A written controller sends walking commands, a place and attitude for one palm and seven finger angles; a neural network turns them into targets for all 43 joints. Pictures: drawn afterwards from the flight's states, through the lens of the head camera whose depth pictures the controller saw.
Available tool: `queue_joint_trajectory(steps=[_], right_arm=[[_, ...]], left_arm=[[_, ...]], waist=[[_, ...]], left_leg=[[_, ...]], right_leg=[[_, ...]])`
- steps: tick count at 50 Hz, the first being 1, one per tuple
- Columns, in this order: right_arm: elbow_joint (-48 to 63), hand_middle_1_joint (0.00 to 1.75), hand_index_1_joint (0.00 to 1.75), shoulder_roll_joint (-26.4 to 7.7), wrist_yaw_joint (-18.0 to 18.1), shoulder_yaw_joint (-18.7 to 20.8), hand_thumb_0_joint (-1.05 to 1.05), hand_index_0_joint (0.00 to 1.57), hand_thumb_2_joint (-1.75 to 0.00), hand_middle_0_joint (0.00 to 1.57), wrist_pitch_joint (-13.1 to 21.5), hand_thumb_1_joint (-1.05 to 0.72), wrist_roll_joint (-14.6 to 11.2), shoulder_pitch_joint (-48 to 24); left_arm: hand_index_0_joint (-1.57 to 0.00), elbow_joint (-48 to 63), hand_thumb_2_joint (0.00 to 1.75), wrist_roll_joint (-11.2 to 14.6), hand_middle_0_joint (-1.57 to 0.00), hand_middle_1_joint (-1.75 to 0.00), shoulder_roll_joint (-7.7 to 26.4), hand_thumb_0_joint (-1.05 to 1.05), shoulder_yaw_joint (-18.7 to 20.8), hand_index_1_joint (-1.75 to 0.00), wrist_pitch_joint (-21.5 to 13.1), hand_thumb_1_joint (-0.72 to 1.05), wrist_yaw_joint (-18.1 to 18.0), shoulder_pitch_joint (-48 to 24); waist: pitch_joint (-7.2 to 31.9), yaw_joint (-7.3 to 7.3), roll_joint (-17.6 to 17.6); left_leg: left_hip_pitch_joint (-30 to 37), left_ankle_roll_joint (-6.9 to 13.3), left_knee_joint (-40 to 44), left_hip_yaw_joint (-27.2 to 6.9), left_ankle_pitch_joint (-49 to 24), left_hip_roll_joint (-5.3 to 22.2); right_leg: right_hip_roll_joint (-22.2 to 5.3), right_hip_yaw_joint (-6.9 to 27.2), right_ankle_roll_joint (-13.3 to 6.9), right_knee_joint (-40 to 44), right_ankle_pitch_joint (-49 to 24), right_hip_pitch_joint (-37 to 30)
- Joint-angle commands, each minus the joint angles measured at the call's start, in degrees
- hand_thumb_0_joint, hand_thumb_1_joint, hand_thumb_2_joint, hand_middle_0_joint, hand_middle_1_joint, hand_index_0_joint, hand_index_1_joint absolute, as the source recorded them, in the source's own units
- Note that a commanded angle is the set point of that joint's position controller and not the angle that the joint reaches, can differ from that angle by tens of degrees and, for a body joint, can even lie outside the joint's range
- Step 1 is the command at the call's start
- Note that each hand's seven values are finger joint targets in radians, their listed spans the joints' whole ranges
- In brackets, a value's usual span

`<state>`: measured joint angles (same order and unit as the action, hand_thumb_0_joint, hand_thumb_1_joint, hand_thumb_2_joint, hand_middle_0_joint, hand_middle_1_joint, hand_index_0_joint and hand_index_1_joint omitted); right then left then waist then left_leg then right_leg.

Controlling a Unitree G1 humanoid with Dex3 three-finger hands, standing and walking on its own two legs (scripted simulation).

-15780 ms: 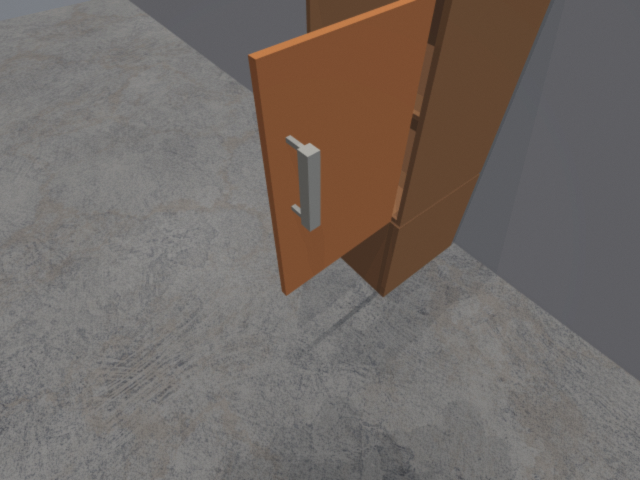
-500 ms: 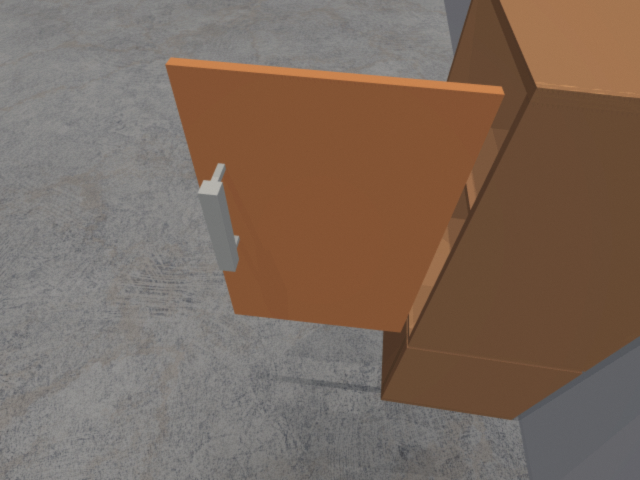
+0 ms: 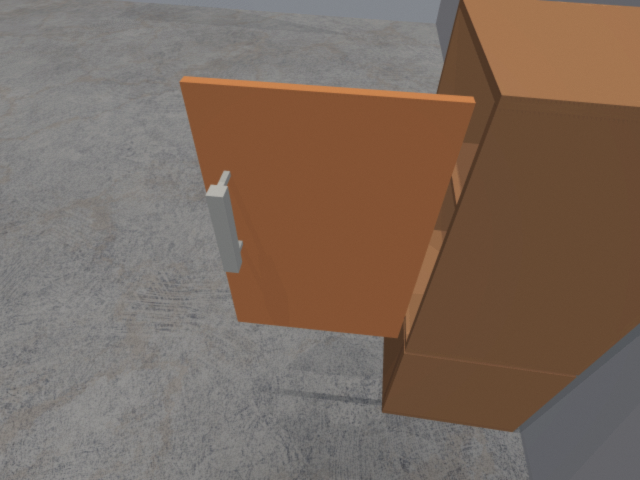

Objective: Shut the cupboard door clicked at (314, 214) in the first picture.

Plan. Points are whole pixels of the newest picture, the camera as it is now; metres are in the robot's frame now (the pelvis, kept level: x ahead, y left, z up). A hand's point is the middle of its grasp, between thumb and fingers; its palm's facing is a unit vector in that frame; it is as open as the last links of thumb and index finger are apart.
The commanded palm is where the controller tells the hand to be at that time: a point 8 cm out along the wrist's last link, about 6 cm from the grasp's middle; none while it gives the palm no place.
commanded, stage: come to a stop and stand still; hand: left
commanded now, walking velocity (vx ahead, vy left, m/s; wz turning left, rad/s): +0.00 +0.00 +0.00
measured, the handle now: (229, 223) +0.50 +0.18 +0.02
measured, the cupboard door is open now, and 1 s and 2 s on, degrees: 92 92 92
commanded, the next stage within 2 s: look again from close up in 0.08 s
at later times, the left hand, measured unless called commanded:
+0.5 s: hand out of the picture -0.02 +0.16 -0.18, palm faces +0.02 -0.99 -0.15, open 7.4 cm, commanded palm none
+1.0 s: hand out of the picture +0.00 +0.20 -0.18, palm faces +0.01 -0.98 -0.21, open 7.4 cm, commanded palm none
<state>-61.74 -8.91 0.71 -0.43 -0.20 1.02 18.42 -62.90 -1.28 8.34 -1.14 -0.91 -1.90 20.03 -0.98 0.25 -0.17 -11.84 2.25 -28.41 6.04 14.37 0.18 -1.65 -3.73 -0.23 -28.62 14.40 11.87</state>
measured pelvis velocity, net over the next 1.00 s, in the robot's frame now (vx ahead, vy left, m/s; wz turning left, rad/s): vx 0.01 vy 0.02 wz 0.01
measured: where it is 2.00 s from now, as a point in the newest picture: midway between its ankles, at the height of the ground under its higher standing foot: outside the picture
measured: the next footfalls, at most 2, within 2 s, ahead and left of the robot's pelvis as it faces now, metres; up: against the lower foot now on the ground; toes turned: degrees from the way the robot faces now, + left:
none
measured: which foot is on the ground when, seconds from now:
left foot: down 0.00-1.00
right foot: down 0.00-1.00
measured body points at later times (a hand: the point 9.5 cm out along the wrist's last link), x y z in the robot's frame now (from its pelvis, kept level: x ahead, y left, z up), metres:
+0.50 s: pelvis +0.00 +0.01 +0.00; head -0.01 +0.02 +0.45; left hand -0.02 +0.22 -0.16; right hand -0.01 -0.20 -0.15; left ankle +0.02 +0.09 -0.74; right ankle +0.01 -0.12 -0.74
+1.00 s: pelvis +0.01 +0.02 +0.00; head +0.01 +0.02 +0.45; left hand +0.00 +0.25 -0.16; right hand +0.03 -0.21 -0.15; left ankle +0.02 +0.09 -0.74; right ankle +0.01 -0.12 -0.74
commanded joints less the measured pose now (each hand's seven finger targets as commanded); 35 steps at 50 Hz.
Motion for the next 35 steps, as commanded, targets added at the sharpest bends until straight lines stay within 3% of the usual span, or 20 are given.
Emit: queue_joint_trajectory(steps=[1, 12, 24, 28, 35], right_arm=[[2.34, 0.3, 0.3, -4.75, 0.19, 1.07, 0.0, 0.2, -0.9, 0.2, 1.49, -0.9, -0.17, 2.32], [0.33, 0.3, 0.3, -3.97, 0.36, 0.95, 0.0, 0.2, -0.9, 0.2, 1.87, -0.9, -0.28, 3.43], [-0.98, 0.3, 0.3, -3.67, 0.49, 0.88, 0.0, 0.2, -0.9, 0.2, 2.16, -0.9, -0.56, 2.3], [-1.13, 0.3, 0.3, -3.79, 0.52, 0.92, 0.0, 0.2, -0.9, 0.2, 1.95, -0.9, -0.61, 1.58], [-1.58, 0.3, 0.3, -4.04, 0.59, 0.89, 0.0, 0.2, -0.9, 0.2, 2.17, -0.9, -0.64, 0.99]], left_arm=[[-0.2, 3.04, 0.9, 0.32, -0.2, -0.3, 5.79, 0.0, 1.08, -0.3, -0.81, 0.9, -0.47, 2.43], [-0.2, 2.78, 0.9, 0.36, -0.2, -0.3, 4.46, 0.0, 1.17, -0.3, -0.68, 0.9, -0.54, 3.06], [-0.2, 1.85, 0.9, 0.42, -0.2, -0.3, 3.89, 0.0, 1.04, -0.3, -0.91, 0.9, -0.63, 3.3], [-0.2, 1.56, 0.9, 0.36, -0.2, -0.3, 3.69, 0.0, 0.9, -0.3, -0.78, 0.9, -0.62, 3.47], [-0.2, 1.09, 0.9, 0.38, -0.2, -0.3, 3.69, 0.0, 0.91, -0.3, -0.85, 0.9, -0.61, 3.67]], waist=[[-5.22, 0.2, -1.16], [-5.49, -0.38, 0.22], [-3.78, -0.22, 0.16], [-5.28, -0.22, -0.24], [-3.12, -0.31, 0.11]], left_leg=[[-5.2, -0.23, 9.2, -7.98, 6.15, 4.99], [-6.61, -0.24, 11.29, -8.75, 7.01, 5.61], [-2.37, -0.35, 10.74, -7.66, 0.92, 5.75], [-2.55, -0.33, 11.46, -7.92, 2.19, 5.85], [-0.48, -0.26, 11.12, -7.53, -1.73, 5.93]], right_leg=[[-4.25, 7.38, -2.57, 8.42, 6.88, 3.95], [-4.23, 6.22, -2.24, 7.44, 2.5, 2.14], [-4.73, 6.4, -1.8, 7.85, -2.72, 1.52], [-4.66, 6.33, -1.66, 8.32, -2.08, 2.31], [-4.94, 5.9, -1.39, 8.11, -5.23, 0.5]])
